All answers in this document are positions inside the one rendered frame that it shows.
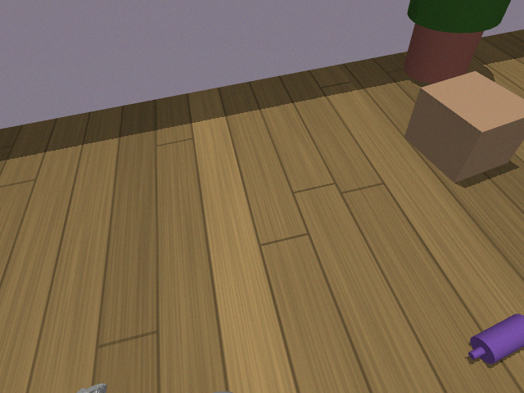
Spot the potted plant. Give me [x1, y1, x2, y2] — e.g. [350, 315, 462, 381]
[404, 0, 511, 84]

